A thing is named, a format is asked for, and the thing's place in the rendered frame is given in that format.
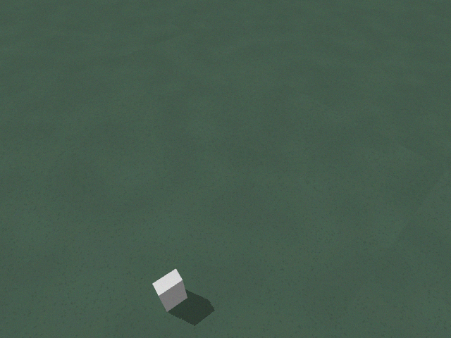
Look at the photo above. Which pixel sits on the carton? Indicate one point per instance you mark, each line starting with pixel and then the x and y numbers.
pixel 170 289

